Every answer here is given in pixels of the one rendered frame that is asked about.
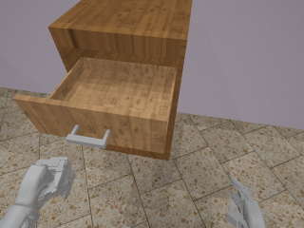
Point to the right robot hand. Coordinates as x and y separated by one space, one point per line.
249 214

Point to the drawer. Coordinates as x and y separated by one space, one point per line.
131 100

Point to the cabinet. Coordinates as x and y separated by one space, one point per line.
149 32

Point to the left robot hand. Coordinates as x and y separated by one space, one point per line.
54 173

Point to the handle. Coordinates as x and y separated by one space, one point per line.
87 141

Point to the left robot forearm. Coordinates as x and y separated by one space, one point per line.
20 216

